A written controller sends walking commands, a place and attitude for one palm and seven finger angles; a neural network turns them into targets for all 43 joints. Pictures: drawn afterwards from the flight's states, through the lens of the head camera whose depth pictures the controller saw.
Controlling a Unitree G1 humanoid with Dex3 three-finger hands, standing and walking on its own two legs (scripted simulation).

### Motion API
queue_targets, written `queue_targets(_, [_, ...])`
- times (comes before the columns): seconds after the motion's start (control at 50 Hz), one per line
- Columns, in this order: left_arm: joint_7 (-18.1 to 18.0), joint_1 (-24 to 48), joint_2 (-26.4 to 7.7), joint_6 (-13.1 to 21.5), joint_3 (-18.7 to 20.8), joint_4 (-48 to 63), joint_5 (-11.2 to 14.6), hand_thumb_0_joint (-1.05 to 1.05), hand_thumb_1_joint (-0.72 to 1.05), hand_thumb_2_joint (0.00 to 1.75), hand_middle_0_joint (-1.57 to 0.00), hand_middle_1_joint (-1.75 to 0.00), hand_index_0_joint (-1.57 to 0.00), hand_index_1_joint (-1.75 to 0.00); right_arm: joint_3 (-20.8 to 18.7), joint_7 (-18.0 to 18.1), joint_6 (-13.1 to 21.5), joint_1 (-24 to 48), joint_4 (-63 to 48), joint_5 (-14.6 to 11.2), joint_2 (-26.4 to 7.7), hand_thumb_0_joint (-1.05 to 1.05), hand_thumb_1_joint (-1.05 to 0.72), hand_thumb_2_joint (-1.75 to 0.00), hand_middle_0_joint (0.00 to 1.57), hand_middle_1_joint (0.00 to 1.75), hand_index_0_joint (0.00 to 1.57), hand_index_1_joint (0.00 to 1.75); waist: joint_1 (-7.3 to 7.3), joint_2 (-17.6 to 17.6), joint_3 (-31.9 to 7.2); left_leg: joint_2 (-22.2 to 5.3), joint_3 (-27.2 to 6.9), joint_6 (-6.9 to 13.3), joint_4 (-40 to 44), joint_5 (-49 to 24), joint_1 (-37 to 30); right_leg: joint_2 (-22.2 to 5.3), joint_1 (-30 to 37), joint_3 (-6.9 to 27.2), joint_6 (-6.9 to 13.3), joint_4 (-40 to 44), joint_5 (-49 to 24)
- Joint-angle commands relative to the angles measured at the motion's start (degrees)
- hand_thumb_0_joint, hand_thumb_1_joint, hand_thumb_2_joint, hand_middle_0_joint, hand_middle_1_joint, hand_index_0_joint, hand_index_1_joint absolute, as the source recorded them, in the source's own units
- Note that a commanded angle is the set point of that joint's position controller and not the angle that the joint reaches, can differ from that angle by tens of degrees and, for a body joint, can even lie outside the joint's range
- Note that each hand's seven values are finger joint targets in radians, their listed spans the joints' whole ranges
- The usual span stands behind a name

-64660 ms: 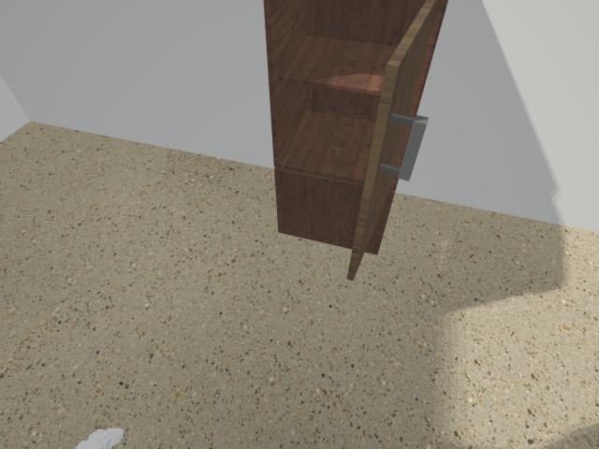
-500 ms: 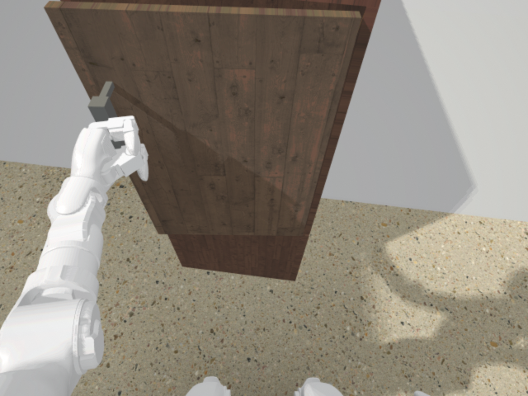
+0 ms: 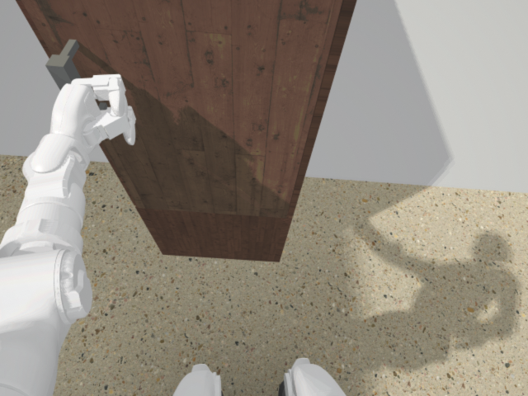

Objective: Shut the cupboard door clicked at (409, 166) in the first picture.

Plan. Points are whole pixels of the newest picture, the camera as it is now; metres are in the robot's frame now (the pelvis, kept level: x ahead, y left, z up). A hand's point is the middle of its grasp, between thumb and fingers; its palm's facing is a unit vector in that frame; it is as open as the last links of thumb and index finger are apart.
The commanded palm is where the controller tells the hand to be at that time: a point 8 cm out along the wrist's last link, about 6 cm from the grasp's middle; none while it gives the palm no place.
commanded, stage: push the door shut along its arc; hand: left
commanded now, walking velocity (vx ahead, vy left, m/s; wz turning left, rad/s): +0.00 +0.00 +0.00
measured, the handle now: (84, 89) +0.56 +0.24 +0.11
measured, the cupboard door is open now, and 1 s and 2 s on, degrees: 0 0 0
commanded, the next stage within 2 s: pull the fist back off the door in 0.04 s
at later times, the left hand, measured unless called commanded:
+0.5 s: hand (143, 111) +0.51 +0.14 +0.12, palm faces +0.11 -0.99 -0.01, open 3.1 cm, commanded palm +0.46 +0.20 +0.11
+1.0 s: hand (132, 160) +0.42 +0.15 +0.11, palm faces +0.10 -0.99 +0.00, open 3.1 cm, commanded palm +0.39 +0.20 +0.11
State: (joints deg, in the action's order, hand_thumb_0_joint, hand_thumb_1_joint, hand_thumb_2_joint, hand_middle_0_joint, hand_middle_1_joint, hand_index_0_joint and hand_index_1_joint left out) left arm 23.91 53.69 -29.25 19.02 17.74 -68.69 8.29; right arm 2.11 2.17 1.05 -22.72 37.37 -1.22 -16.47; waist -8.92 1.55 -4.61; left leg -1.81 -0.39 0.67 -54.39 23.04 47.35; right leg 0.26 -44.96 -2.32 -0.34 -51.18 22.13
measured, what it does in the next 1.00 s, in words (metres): stands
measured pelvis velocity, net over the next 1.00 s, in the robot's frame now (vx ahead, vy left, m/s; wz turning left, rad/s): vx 0.02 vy -0.01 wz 0.00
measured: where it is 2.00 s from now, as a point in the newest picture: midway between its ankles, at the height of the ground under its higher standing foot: outside the picture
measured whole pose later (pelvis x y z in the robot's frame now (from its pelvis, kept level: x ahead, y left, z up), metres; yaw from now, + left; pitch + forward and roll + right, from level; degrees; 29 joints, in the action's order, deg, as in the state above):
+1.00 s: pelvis +0.02 -0.01 +0.02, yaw +0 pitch +9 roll -1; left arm 1.5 23.7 -11.0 17.9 10.7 -36.2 8.5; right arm -0.2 0.2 1.3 -15.5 33.5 -1.2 -14.8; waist -2.1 1.8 -5.7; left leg -1.5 0.7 0.1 -46.3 22.4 32.9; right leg 0.1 -31.8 -1.2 0.0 -44.9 22.2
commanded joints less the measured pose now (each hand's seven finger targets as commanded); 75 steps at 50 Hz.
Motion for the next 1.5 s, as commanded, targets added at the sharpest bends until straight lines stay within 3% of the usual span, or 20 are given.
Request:
queue_targets(0.0, [0.0, 38.1, -12.3, 1.0, -1.7, 10.1, 0.0, 0.00, 0.90, 0.90, -1.30, -1.50, -1.30, -1.50, -3.9, 1.4, 2.0, -6.5, -2.7, -0.2, -10.4, 0.00, -0.90, -0.90, 0.20, 0.30, 0.20, 0.30, -5.65, 4.8, -21.0, 0.9, -3.2, 1.3, 6.0, -7.3, -16.4, 1.8, 1.0, 1.4, 1.2, 7.4, -6.9])
queue_targets(0.12, [0.1, 44.6, -8.6, 0.5, -5.8, 9.6, -0.1, 0.00, 0.90, 0.90, -1.30, -1.50, -1.30, -1.50, -3.4, 1.9, 4.2, -6.5, -1.1, -0.3, -10.7, 0.00, -0.90, -0.90, 0.20, 0.30, 0.20, 0.30, -7.62, 8.0, -21.1, 0.7, -4.4, 1.4, 5.3, -2.0, -17.1, 1.6, -5.0, 0.9, 1.4, 6.6, -2.0])
queue_targets(0.14, [-10.8, 45.7, -9.8, -0.5, 6.5, 10.7, 5.1, 0.00, 0.90, 0.90, -1.30, -1.50, -1.30, -1.50, -3.3, 2.0, 4.5, -6.4, -2.0, 0.8, -9.1, 0.00, -0.90, -0.90, 0.20, 0.30, 0.20, 0.30, -2.88, 7.6, -23.4, 0.9, -6.0, 0.6, 6.7, 1.1, -13.8, 1.3, -3.3, 0.5, 1.0, 6.6, -1.1])
queue_targets(0.18, [-21.2, 41.8, -5.0, -1.2, 4.3, 8.6, 2.3, 0.00, 0.90, 0.90, -1.30, -1.50, -1.30, -1.50, -3.5, 0.4, 5.2, -6.4, -2.2, 1.9, -8.7, 0.00, -0.90, -0.90, 0.20, 0.30, 0.20, 0.30, -3.87, 4.8, -24.0, 0.8, -6.4, 0.3, 7.5, 3.9, -13.2, 1.2, -2.8, -0.2, 0.3, 5.9, 0.1])
queue_targets(0.22, [-27.2, 39.9, -8.3, 0.1, 5.2, 7.7, -3.2, 0.00, 0.90, 0.90, -1.30, -1.50, -1.30, -1.50, -3.6, -0.9, 5.0, -7.9, -1.9, 3.2, -9.2, 0.00, -0.90, -0.90, 0.20, 0.30, 0.20, 0.30, -4.11, 2.4, -23.9, 1.2, -5.4, 0.8, 6.8, 3.0, -10.8, 1.2, -1.2, -0.2, 0.2, 5.7, 0.3])
queue_targets(0.24, [-28.2, 40.0, -9.5, 0.9, 3.9, 8.7, -6.6, 0.00, 0.90, 0.90, -1.30, -1.50, -1.30, -1.50, -3.5, -1.7, 4.7, -8.2, -2.2, 3.7, -9.2, 0.00, -0.90, -0.90, 0.20, 0.30, 0.20, 0.30, -4.09, 5.0, -25.9, 1.4, -4.4, 0.9, 6.2, 1.7, -11.0, 1.0, -0.7, 0.3, 0.2, 5.5, 0.2])
queue_targets(0.3, [-27.1, 37.7, -11.1, 3.3, 2.2, 9.9, -10.9, 0.00, 0.90, 0.90, -1.30, -1.50, -1.30, -1.50, -3.8, -2.9, 3.6, -8.2, -3.4, 3.8, -9.1, 0.00, -0.90, -0.90, 0.20, 0.30, 0.20, 0.30, -3.01, 7.3, -27.4, 1.3, -3.3, 0.8, 6.3, -0.7, -12.9, 1.2, 1.8, 1.2, 1.0, 6.2, -1.1])
queue_targets(0.38, [-22.8, 30.2, -13.0, 4.7, 6.7, 12.7, -5.6, 0.00, 0.90, 0.90, -1.30, -1.50, -1.30, -1.50, -4.2, -2.3, 2.4, -7.0, -5.7, 2.4, -8.7, 0.00, -0.90, -0.90, 0.20, 0.30, 0.20, 0.30, 0.01, 3.7, -30.7, 1.4, -1.1, 0.9, 7.2, -5.0, -12.4, 1.8, 11.9, 2.4, 1.0, 7.8, -6.1])
queue_targets(0.48, [-21.8, 17.8, -9.2, 5.1, 6.6, 16.9, -3.7, 0.00, 0.90, 0.90, -1.30, -1.50, -1.30, -1.50, -4.7, -2.1, 1.1, -6.7, -6.9, 1.6, -7.7, 0.00, -0.90, -0.90, 0.20, 0.30, 0.20, 0.30, 2.35, 0.3, -25.4, 1.4, 0.7, 1.1, 9.5, -7.5, -12.0, 2.2, 16.4, 2.2, 0.9, 9.3, -11.0])
queue_targets(0.6, [-21.3, 10.8, 0.1, 5.2, 0.9, 25.2, -1.2, 0.00, 0.90, 0.90, -1.30, -1.50, -1.30, -1.50, -5.6, -2.0, 0.6, -5.0, -6.8, 0.9, -7.2, 0.00, -0.90, -0.90, 0.20, 0.30, 0.20, 0.30, 2.03, 0.0, -20.5, 1.4, 1.0, 1.1, 11.4, -10.1, -18.0, 2.5, 15.3, 1.1, 0.9, 11.1, -13.6])
queue_targets(0.7, [-21.6, 3.9, 4.8, 5.5, -2.3, 35.4, 0.1, 0.00, 0.90, 0.90, -1.30, -1.50, -1.30, -1.50, -5.8, -1.9, 1.2, -2.6, -7.0, 0.5, -6.4, 0.00, -0.90, -0.90, 0.20, 0.30, 0.20, 0.30, 3.74, 2.7, -22.8, 1.5, 0.9, 0.7, 11.9, -17.2, -24.0, 2.3, 17.7, 0.4, 1.3, 10.4, -19.7])
queue_targets(0.8, [-22.7, -2.0, 5.5, 4.1, -2.6, 39.7, -0.1, 0.00, 0.90, 0.90, -1.30, -1.50, -1.30, -1.50, -5.5, -1.6, 1.4, 0.6, -7.7, 0.2, -5.9, 0.00, -0.90, -0.90, 0.20, 0.30, 0.20, 0.30, 4.85, 1.2, -19.3, 1.7, 1.2, 0.6, 12.9, -17.2, -23.4, 1.8, 19.3, 0.5, 1.3, 10.7, -21.1])
queue_targets(0.92, [-22.6, -9.8, 9.4, 2.8, -5.4, 46.9, 0.7, 0.00, 0.90, 0.90, -1.30, -1.50, -1.30, -1.50, -5.3, -1.3, 2.2, 3.9, -9.6, -0.2, -5.2, 0.00, -0.90, -0.90, 0.20, 0.30, 0.20, 0.30, 6.25, 0.2, -20.3, 1.7, 1.1, 0.5, 13.0, -21.5, -26.3, 1.5, 21.9, 0.3, 1.4, 10.4, -24.6])
queue_targets(1.0, [-22.1, -7.4, 8.6, 0.9, -5.4, 44.5, 0.7, 0.00, 0.90, 0.90, -1.30, -1.50, -1.30, -1.50, -4.6, -0.7, 2.0, 5.9, -9.0, -0.4, -5.2, 0.00, -0.90, -0.90, 0.20, 0.30, 0.20, 0.30, 5.16, -2.5, -15.3, 1.8, 0.8, 0.4, 13.9, -15.6, -23.8, 1.0, 20.4, 0.5, 1.1, 11.7, -20.7])
queue_targets(1.1, [-21.4, -2.4, 11.7, 0.9, -8.8, 44.8, 0.7, 0.00, 0.90, 0.90, -1.30, -1.50, -1.30, -1.50, -4.1, -0.2, 2.8, 7.1, -8.5, -0.4, -4.7, 0.00, -0.90, -0.90, 0.20, 0.30, 0.20, 0.30, 4.61, 1.3, -16.6, 1.9, -0.1, 0.0, 13.4, -15.2, -26.3, 0.8, 18.3, 0.3, 1.6, 11.3, -18.7])
queue_targets(1.12, [-21.5, -1.8, 11.7, 1.1, -8.9, 44.7, 0.7, 0.00, 0.90, 0.90, -1.30, -1.50, -1.30, -1.50, -4.2, -0.1, 3.0, 6.6, -8.3, -0.3, -4.8, 0.00, -0.90, -0.90, 0.20, 0.30, 0.20, 0.30, 4.32, 0.5, -17.4, 1.9, -0.3, 0.1, 13.0, -15.7, -26.6, 0.9, 18.3, 0.2, 1.5, 11.1, -18.9])
queue_targets(1.2, [-20.9, -10.2, 8.7, 0.5, -5.6, 49.5, 1.3, 0.00, 0.90, 0.90, -1.30, -1.50, -1.30, -1.50, -3.9, -0.4, 3.3, 7.9, -10.0, -0.4, -4.6, 0.00, -0.90, -0.90, 0.20, 0.30, 0.20, 0.30, 7.69, 1.5, -22.1, 2.1, 0.2, 0.1, 14.0, -19.4, -28.0, 0.7, 23.7, 0.4, 1.8, 10.7, -22.8])
queue_targets(1.32, [-19.9, -22.5, 3.3, -3.2, 0.1, 56.3, 3.4, 0.00, 0.90, 0.90, -1.30, -1.50, -1.30, -1.50, -3.5, 0.3, 2.8, 10.3, -12.4, -1.1, -4.7, 0.00, -0.90, -0.90, 0.20, 0.30, 0.20, 0.30, 10.08, -3.1, -17.1, 2.3, 1.6, 0.8, 17.6, -17.1, -25.1, 0.5, 29.6, 1.1, 1.3, 14.2, -22.6])
queue_targets(1.38, [-18.8, -24.9, 6.2, -4.0, -2.3, 62.9, 4.3, 0.00, 0.90, 0.90, -1.30, -1.50, -1.30, -1.50, -3.3, 0.7, 3.7, 11.7, -12.9, -1.4, -4.1, 0.00, -0.90, -0.90, 0.20, 0.30, 0.20, 0.30, 9.56, -1.7, -15.4, 2.2, 1.7, 0.8, 19.1, -16.3, -27.3, 0.6, 29.5, 0.8, 1.2, 15.6, -21.5])
queue_targets(1.48, [-16.6, -28.7, 5.2, -7.4, -1.6, 66.1, 6.1, 0.00, 0.90, 0.90, -1.30, -1.50, -1.30, -1.50, -3.1, 1.9, 5.5, 13.5, -12.2, -1.9, -4.6, 0.00, -0.90, -0.90, 0.20, 0.30, 0.20, 0.30, 9.03, -1.6, -10.2, 2.5, 1.6, 1.0, 21.0, -10.8, -28.1, 0.4, 28.0, 1.4, 0.8, 19.3, -14.4])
